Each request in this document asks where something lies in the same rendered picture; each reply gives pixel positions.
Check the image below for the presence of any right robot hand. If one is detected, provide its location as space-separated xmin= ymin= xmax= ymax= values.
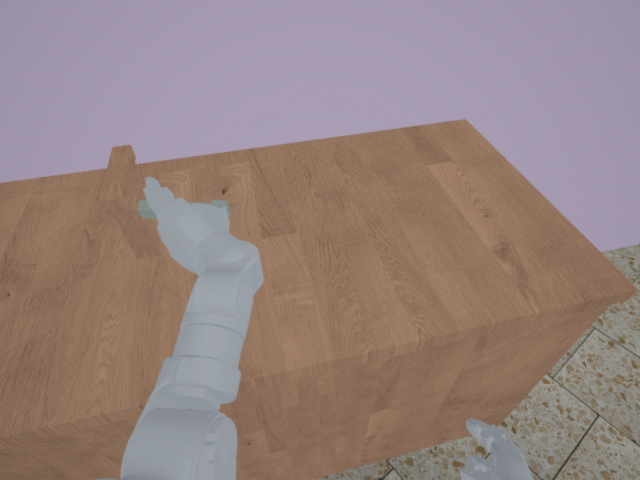
xmin=460 ymin=418 xmax=534 ymax=480

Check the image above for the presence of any left robot forearm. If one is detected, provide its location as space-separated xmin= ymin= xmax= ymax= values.
xmin=121 ymin=231 xmax=264 ymax=477

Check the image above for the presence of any left robot upper arm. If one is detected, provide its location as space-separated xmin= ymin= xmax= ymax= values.
xmin=95 ymin=407 xmax=237 ymax=480

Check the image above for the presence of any left robot hand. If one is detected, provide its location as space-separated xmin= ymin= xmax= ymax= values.
xmin=143 ymin=177 xmax=230 ymax=273

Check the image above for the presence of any counter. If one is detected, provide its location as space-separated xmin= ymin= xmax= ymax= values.
xmin=0 ymin=119 xmax=639 ymax=480

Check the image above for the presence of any tap lever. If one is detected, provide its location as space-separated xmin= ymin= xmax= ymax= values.
xmin=138 ymin=200 xmax=231 ymax=219

